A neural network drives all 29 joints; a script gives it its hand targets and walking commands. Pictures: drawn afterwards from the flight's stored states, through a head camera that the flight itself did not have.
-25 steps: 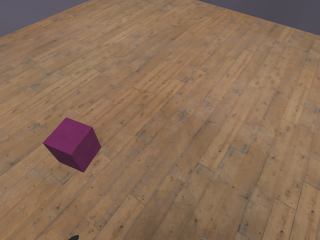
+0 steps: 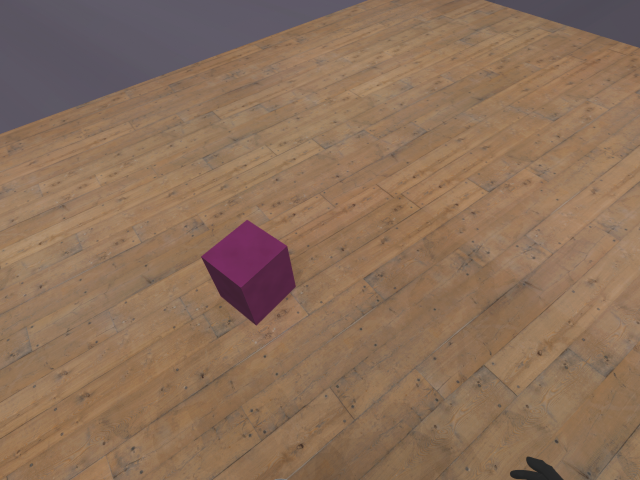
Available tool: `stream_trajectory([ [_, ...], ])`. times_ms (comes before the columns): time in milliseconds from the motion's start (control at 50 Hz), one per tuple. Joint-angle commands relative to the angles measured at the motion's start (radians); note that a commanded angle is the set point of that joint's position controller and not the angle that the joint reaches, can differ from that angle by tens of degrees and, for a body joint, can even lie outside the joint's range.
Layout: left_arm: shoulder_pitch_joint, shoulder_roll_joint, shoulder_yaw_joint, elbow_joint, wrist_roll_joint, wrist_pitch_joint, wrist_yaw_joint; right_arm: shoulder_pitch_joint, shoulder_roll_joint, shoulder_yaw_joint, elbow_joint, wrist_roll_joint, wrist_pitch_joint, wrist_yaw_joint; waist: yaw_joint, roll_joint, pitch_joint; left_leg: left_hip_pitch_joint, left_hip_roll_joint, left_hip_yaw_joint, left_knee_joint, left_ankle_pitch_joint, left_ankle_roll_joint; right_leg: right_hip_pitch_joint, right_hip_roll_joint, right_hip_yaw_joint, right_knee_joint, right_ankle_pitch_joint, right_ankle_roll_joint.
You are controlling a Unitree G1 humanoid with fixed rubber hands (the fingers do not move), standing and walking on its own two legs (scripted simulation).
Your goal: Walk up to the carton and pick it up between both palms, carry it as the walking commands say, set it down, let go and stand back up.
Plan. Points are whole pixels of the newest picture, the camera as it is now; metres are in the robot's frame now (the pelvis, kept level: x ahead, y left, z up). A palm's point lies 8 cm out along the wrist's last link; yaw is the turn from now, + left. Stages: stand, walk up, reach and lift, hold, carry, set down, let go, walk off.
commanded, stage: walk up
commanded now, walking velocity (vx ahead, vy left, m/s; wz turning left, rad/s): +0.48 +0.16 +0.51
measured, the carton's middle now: (251, 272) +0.88 +0.36 -0.66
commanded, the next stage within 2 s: none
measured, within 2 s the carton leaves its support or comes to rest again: neither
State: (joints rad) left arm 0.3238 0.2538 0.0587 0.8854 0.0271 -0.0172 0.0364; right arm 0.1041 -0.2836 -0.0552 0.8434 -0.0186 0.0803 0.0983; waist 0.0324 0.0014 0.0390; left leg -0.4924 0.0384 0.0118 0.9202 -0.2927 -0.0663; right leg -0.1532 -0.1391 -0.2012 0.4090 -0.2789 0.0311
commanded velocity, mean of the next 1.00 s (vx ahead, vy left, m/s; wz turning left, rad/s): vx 0.23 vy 0.04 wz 0.40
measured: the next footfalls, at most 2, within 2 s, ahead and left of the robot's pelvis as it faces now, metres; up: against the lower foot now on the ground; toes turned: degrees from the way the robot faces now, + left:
left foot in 0.18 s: +0.11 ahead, +0.21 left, +0.00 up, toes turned +13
right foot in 0.68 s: +0.47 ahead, +0.08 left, +0.00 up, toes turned +10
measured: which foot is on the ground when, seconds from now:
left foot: up 0.00-0.16, down 0.18-0.68, up 0.70-1.00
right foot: down 0.00-0.18, up 0.20-0.66, down 0.68-1.00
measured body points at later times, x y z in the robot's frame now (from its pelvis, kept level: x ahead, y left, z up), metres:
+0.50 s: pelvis +0.19 +0.13 +0.00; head +0.23 +0.18 +0.44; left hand +0.29 +0.40 -0.14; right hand +0.21 -0.13 -0.12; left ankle +0.07 +0.20 -0.75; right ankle +0.33 +0.00 -0.67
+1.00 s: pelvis +0.34 +0.17 +0.00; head +0.39 +0.16 +0.44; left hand +0.26 +0.45 -0.11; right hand +0.58 -0.03 -0.14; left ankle +0.31 +0.35 -0.65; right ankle +0.43 +0.07 -0.75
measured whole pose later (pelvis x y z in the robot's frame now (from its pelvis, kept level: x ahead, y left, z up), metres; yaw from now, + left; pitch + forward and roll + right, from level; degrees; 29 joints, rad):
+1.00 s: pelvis +0.34 +0.17 +0.00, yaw +21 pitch -1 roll +3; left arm 0.28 0.28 0.07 0.87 0.03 0.01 0.04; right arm 0.07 -0.33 -0.07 0.82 -0.03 0.11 0.03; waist 0.05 0.02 0.13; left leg -0.59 0.02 -0.04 1.16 -0.35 -0.12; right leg -0.28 -0.15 -0.13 0.48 -0.17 0.00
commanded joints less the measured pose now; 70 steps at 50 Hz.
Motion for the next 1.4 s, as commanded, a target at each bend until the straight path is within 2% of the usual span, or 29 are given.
stream_trajectory([
  [0,0.126,0.214,0.056,0.025,-0.003,-0.032,0.001,-0.174,-0.027,0.009,-0.096,0.003,-0.045,0.02,0.051,-0.141,0.019,-0.242,0.048,-0.023,-0.063,0.032,0.009,0.215,-0.307,0.289,-0.288,-0.219,-0.125],
  [120,0.067,0.223,0.042,0.037,-0.005,-0.03,-0.039,-0.093,-0.025,0.023,-0.056,0.004,-0.07,0.0,-0.009,-0.198,0.018,0.158,-0.007,0.15,-0.358,-0.03,0.048,0.025,-0.217,-0.002,-0.184,-0.005,-0.085],
  [160,0.084,0.188,0.027,0.029,-0.005,-0.024,-0.045,0.12,-0.1,-0.013,0.018,-0.019,-0.095,-0.027,-0.089,-0.017,-0.124,0.475,-0.029,0.137,-0.458,0.007,0.104,-0.068,-0.122,-0.1,0.205,0.175,-0.049],
  [180,0.042,0.12,0.006,-0.015,0.0,-0.027,-0.05,0.292,-0.182,-0.046,0.067,-0.029,-0.113,-0.045,-0.153,0.173,-0.195,0.701,0.127,-0.139,-0.512,-0.103,0.164,-0.361,-0.04,-0.064,0.56,-0.186,-0.019],
  [200,-0.042,0.106,-0.004,-0.102,0.02,-0.037,-0.051,0.38,-0.319,-0.079,0.065,-0.02,-0.109,-0.074,-0.191,0.404,-0.212,0.787,0.397,-0.648,-0.692,-0.23,0.275,-0.681,0.062,0.052,0.825,-0.344,0.001],
  [220,-0.106,0.126,0.002,-0.094,0.015,-0.041,-0.046,0.363,-0.272,-0.063,0.074,-0.012,-0.114,-0.085,-0.159,0.197,-0.146,0.736,0.395,-0.619,-0.676,-0.125,0.279,-0.763,-0.001,0.175,0.93,-0.28,-0.004],
  [260,-0.052,0.099,-0.006,-0.074,0.003,-0.049,-0.053,0.229,-0.165,-0.018,0.042,-0.008,-0.125,-0.083,-0.073,0.105,-0.036,0.525,0.289,-0.358,-0.614,0.292,0.217,-0.656,-0.047,0.205,0.837,-0.103,0.008],
  [320,-0.001,0.089,0.004,-0.065,0.017,-0.009,-0.061,0.184,-0.129,-0.005,0.027,0.007,-0.148,-0.084,-0.022,0.124,-0.042,0.41,0.225,-0.224,-0.606,0.57,0.206,-0.497,-0.01,0.178,0.746,-0.022,0.03],
  [540,-0.334,0.021,-0.007,-0.149,-0.006,0.007,-0.071,0.399,-0.073,-0.007,0.126,-0.016,-0.146,-0.112,-0.103,0.186,0.025,0.507,0.177,-0.131,-0.621,0.848,0.184,-0.428,0.113,0.073,0.312,0.133,0.018],
  [620,-0.208,0.05,0.002,-0.11,-0.011,-0.017,-0.049,0.392,-0.099,-0.008,0.151,-0.001,-0.14,-0.124,-0.032,0.207,-0.066,0.443,0.133,-0.084,-0.376,1.074,0.14,-0.068,0.146,0.052,0.082,0.134,-0.026],
  [640,-0.075,0.097,0.011,-0.077,-0.002,-0.031,-0.036,0.373,-0.083,0.0,0.153,0.011,-0.132,-0.123,0.026,0.216,-0.137,0.311,0.046,-0.078,-0.221,0.838,0.124,0.155,0.079,0.096,0.013,0.28,-0.043],
  [680,0.109,0.265,0.047,-0.035,-0.005,-0.04,-0.012,0.467,-0.003,0.007,0.135,0.031,-0.122,-0.138,0.061,-0.24,-0.294,-0.054,-0.093,-0.076,0.267,-0.265,0.057,0.453,-0.42,0.526,0.06,1.228,-0.188],
  [700,0.095,0.237,0.029,-0.033,-0.014,-0.04,-0.007,0.417,-0.051,-0.018,0.132,0.024,-0.11,-0.143,0.038,-0.141,-0.286,0.01,-0.039,-0.128,0.325,-0.295,0.036,0.389,-0.379,0.453,0.101,1.518,-0.241],
  [760,0.002,0.157,0.017,-0.021,-0.016,-0.021,0.014,0.318,-0.061,-0.037,0.098,-0.007,-0.055,-0.119,0.003,-0.065,-0.181,-0.027,0.01,-0.131,0.367,-0.2,-0.002,0.196,-0.32,0.379,0.014,1.189,-0.205],
  [820,-0.074,0.144,0.021,-0.041,-0.011,-0.008,0.008,0.259,-0.052,-0.028,0.05,-0.017,-0.007,-0.087,-0.036,-0.151,-0.117,0.008,-0.003,-0.099,0.368,-0.102,-0.022,-0.007,-0.25,0.244,-0.03,0.964,-0.163],
  [860,-0.095,0.137,0.025,-0.054,-0.003,-0.003,0.005,0.2,-0.042,-0.027,0.016,-0.022,0.008,-0.078,-0.045,-0.176,-0.103,0.01,-0.014,-0.071,0.407,-0.062,-0.043,-0.09,-0.237,0.196,-0.057,0.788,-0.2],
  [900,-0.132,0.145,0.023,-0.085,0.001,0.004,0.006,0.145,-0.054,-0.026,-0.019,-0.019,0.026,-0.077,-0.046,-0.202,-0.092,0.013,-0.021,-0.059,0.382,-0.066,-0.065,-0.113,-0.213,0.147,-0.03,0.827,-0.202],
  [1000,-0.14,0.163,0.038,-0.125,0.009,0.032,-0.01,0.059,-0.04,0.005,-0.053,0.002,0.031,-0.063,-0.049,-0.299,-0.038,0.099,-0.008,-0.009,0.029,-0.032,-0.038,-0.174,-0.156,0.11,-0.081,0.281,-0.132],
  [1040,-0.089,0.195,0.048,-0.123,0.008,0.044,-0.019,0.031,-0.05,0.006,-0.067,0.011,0.019,-0.068,-0.036,-0.286,-0.031,0.128,-0.008,0.01,-0.089,-0.062,-0.023,-0.14,-0.185,0.142,-0.044,0.317,-0.141],
  [1100,-0.049,0.209,0.058,-0.113,-0.003,0.064,-0.023,0.097,-0.061,0.006,-0.048,0.009,-0.019,-0.075,-0.074,-0.18,-0.054,0.251,-0.016,0.03,-0.4,0.039,0.009,-0.112,-0.157,0.123,0.122,0.344,-0.101],
  [1120,-0.009,0.153,0.043,-0.113,-0.001,0.07,-0.024,0.123,-0.099,-0.001,-0.037,0.005,-0.04,-0.078,-0.079,-0.039,-0.056,0.301,0.046,-0.054,-0.488,0.12,0.028,-0.166,-0.097,0.093,0.271,0.244,-0.076],
  [1140,0.017,0.071,0.02,-0.146,-0.001,0.081,-0.028,0.157,-0.189,-0.017,-0.036,0.0,-0.06,-0.085,-0.058,0.277,-0.025,0.341,0.275,-0.355,-0.564,0.54,0.07,-0.378,0.046,0.097,0.472,-0.298,-0.031],
  [1160,-0.002,0.078,0.026,-0.157,-0.011,0.105,-0.014,0.139,-0.266,-0.043,-0.06,-0.016,-0.054,-0.087,-0.042,0.394,-0.037,0.207,0.404,-0.456,-0.57,0.691,0.167,-0.36,0.113,0.196,0.658,-0.443,-0.007],
  [1180,0.028,0.098,0.035,-0.128,-0.024,0.118,-0.008,0.081,-0.236,-0.032,-0.078,-0.016,-0.052,-0.091,-0.025,0.305,-0.057,0.198,0.389,-0.405,-0.537,0.708,0.186,-0.349,0.103,0.272,0.751,-0.391,0.011],
  [1220,0.015,0.107,0.036,-0.101,-0.018,0.114,-0.013,-0.063,-0.163,-0.011,-0.105,-0.022,-0.044,-0.1,-0.008,0.329,-0.055,0.104,0.25,-0.248,-0.574,0.453,0.179,-0.262,0.115,0.252,0.803,-0.228,0.021],
  [1280,-0.006,0.128,0.046,-0.077,-0.015,0.117,-0.034,-0.013,-0.148,-0.012,-0.102,-0.005,-0.049,-0.116,-0.016,0.238,-0.103,0.224,0.248,-0.227,-0.561,0.429,0.189,-0.267,0.127,0.231,0.864,-0.173,0.025],
  [1320,-0.022,0.07,0.007,-0.073,-0.011,0.097,-0.046,0.002,-0.067,0.013,-0.069,-0.014,-0.059,-0.119,-0.023,0.218,-0.154,0.254,0.131,-0.118,-0.636,0.006,0.17,-0.153,0.118,0.191,0.542,-0.109,-0.018],
  [1340,-0.048,0.06,-0.001,-0.073,-0.009,0.092,-0.052,0.0,-0.07,0.004,-0.057,-0.014,-0.055,-0.116,-0.041,0.29,-0.095,0.261,0.124,-0.13,-0.666,-0.089,0.182,-0.145,0.138,0.143,0.404,-0.123,-0.021],
  [1380,-0.068,0.042,-0.009,-0.067,-0.019,0.087,-0.042,0.053,-0.086,-0.005,-0.016,-0.015,-0.044,-0.115,-0.066,0.27,-0.048,0.291,0.152,-0.196,-0.647,-0.035,0.208,-0.112,0.144,0.141,0.24,-0.17,-0.024],
])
